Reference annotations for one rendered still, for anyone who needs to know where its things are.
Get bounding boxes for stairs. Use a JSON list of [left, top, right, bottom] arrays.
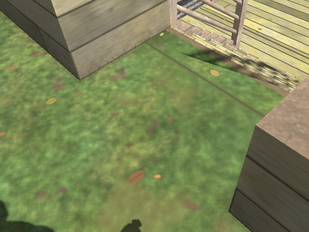
[[190, 34, 302, 91]]

